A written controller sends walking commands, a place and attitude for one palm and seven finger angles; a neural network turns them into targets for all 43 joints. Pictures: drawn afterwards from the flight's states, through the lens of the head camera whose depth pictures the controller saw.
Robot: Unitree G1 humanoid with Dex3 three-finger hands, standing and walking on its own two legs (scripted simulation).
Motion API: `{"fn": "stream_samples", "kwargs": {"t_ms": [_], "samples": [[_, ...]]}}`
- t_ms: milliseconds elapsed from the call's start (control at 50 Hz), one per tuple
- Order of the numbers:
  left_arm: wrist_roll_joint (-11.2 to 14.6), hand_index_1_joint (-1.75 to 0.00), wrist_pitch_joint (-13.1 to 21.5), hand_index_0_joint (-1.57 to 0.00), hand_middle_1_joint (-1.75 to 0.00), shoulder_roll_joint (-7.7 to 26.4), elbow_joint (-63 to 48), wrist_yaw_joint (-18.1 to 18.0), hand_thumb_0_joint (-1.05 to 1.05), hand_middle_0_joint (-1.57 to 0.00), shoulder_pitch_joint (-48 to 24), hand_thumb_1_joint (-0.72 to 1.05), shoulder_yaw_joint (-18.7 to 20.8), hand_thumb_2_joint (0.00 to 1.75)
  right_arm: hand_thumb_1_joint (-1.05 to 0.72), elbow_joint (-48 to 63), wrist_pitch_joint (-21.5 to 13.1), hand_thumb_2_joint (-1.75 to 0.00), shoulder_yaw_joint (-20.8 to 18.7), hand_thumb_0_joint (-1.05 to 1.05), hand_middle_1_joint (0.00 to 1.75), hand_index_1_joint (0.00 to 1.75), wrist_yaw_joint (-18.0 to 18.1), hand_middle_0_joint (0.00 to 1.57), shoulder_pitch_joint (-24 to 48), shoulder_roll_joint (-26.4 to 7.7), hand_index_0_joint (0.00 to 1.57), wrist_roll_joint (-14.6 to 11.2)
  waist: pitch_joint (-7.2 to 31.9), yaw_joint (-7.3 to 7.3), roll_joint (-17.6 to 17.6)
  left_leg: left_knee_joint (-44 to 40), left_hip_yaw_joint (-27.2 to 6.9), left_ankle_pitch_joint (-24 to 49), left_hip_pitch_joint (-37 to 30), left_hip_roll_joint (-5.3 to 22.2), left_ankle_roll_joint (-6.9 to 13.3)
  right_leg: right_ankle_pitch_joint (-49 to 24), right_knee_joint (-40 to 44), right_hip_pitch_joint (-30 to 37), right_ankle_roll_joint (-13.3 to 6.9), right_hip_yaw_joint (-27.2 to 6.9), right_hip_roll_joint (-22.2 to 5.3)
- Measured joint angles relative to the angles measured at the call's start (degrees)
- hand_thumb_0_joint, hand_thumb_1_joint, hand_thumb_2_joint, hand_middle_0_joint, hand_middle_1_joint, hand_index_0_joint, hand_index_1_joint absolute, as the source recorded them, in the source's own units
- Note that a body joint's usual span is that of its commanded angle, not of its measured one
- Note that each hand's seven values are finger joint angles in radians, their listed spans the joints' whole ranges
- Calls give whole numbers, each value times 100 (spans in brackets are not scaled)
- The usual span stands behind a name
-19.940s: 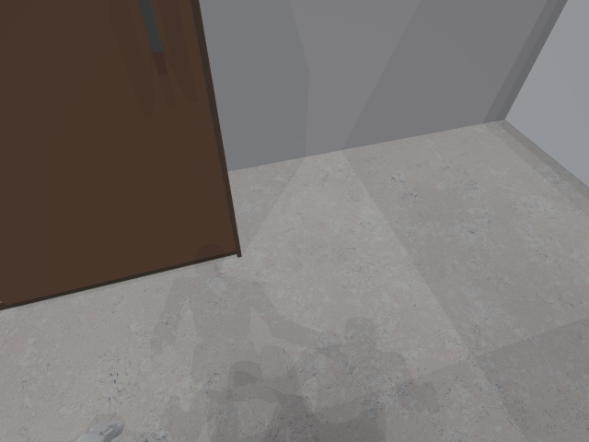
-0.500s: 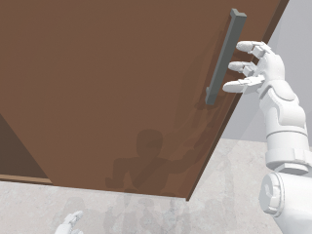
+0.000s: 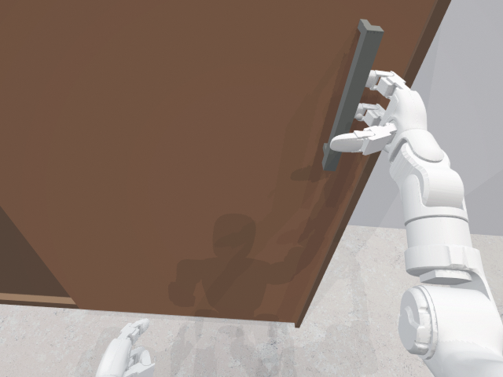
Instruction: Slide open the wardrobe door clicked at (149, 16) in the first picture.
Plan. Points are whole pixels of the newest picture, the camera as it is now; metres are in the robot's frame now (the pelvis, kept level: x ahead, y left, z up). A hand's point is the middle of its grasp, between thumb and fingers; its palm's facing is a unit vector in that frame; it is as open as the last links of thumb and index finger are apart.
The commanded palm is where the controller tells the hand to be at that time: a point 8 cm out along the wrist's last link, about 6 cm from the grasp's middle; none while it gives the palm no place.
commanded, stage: slide the fingers in behind the handle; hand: right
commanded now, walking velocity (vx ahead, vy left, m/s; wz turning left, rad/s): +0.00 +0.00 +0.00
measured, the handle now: (344, 102) +0.48 -0.11 +0.24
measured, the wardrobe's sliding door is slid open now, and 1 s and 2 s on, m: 0.00 0.00 0.00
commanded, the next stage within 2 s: grip the handle and tug to test in 1.10 s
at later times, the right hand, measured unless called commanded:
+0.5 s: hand (354, 120) +0.42 -0.11 +0.25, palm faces +0.00 +1.00 +0.01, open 14.0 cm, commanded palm +0.40 -0.16 +0.24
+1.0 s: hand (338, 112) +0.43 -0.09 +0.25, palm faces -0.01 +1.00 +0.01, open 14.0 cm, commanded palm +0.40 -0.14 +0.24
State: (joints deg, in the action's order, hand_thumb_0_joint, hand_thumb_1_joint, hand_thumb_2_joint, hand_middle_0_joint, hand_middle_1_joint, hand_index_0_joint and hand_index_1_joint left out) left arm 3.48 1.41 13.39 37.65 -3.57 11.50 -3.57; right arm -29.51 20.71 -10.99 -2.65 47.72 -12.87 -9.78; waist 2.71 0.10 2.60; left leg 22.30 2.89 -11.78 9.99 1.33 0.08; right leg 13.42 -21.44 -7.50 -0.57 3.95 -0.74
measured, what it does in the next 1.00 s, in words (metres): stands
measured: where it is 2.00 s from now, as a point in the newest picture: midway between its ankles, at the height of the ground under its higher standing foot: outside the picture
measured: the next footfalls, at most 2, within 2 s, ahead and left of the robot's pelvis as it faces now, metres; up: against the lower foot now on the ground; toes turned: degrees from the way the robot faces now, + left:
none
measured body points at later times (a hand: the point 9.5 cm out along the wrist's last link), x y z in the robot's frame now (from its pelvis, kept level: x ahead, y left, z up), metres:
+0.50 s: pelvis +0.00 +0.01 +0.00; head -0.02 +0.02 +0.45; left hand +0.16 +0.24 -0.10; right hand +0.41 -0.16 +0.25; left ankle +0.00 +0.12 -0.75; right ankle -0.02 -0.11 -0.75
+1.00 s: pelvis +0.00 +0.00 +0.00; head -0.02 +0.02 +0.45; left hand +0.14 +0.23 -0.11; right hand +0.42 -0.14 +0.25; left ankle +0.00 +0.12 -0.75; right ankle -0.02 -0.11 -0.75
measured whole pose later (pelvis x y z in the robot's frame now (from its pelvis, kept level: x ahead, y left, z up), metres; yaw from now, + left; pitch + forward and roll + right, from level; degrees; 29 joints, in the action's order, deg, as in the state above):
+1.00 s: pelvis +0.00 +0.00 +0.00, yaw +0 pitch -1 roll +0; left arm 2.7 0.8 13.1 39.0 -3.7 13.1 -3.2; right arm -31.3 19.7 -9.3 1.8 49.8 -9.9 -8.8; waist 2.2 -0.5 2.5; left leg 21.4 2.8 -11.0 9.6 1.0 0.4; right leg 12.6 -20.3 -6.9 -0.3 4.0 -1.0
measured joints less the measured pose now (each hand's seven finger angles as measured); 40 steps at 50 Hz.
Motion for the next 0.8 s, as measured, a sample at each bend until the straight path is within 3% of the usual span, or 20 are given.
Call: {"fn": "stream_samples", "kwargs": {"t_ms": [360,800], "samples": [[-6,-30,-61,-20,-30,77,95,-48,1,-20,35,90,59,90,50,304,203,-30,153,-2,120,119,125,30,-99,80,29,-24,-49,29,-10,-32,71,8,-96,-24,38,-24,7,59,34,-73,-25],[-31,-30,-22,-20,-30,8,171,-55,1,-20,58,90,30,90,50,-106,89,-30,340,-2,119,119,350,30,223,253,28,37,-90,-4,-14,-53,73,63,-57,-15,34,-72,15,11,27,-79,-14]]}}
